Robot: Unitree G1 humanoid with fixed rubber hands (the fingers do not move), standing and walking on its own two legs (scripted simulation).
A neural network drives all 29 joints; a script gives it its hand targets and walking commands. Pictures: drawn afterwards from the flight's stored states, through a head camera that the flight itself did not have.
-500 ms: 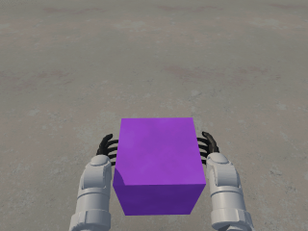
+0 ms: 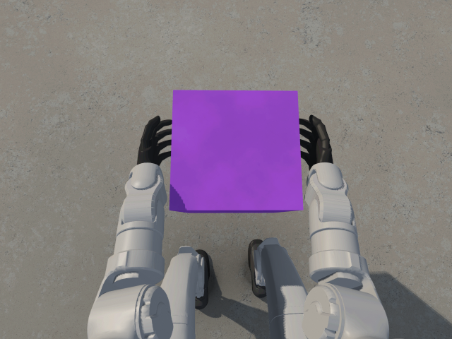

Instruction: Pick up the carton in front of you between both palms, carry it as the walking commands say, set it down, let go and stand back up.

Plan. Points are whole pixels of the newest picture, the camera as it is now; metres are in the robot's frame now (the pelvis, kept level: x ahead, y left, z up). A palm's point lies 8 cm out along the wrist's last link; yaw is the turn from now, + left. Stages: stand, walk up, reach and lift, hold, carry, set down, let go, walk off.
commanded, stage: set down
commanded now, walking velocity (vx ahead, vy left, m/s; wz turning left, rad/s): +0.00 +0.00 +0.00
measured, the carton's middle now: (232, 163) +0.41 -0.03 -0.16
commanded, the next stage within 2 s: none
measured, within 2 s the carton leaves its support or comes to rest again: rests again in 1.78 s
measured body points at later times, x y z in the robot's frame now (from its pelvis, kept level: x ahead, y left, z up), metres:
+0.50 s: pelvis -0.01 +0.00 -0.13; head +0.25 -0.02 +0.24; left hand +0.46 +0.11 -0.23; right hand +0.44 -0.19 -0.22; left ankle +0.07 +0.11 -0.65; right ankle +0.09 -0.12 -0.65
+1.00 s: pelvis -0.03 +0.00 -0.25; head +0.29 -0.01 +0.06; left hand +0.50 +0.09 -0.38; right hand +0.46 -0.21 -0.38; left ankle +0.07 +0.11 -0.65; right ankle +0.09 -0.12 -0.65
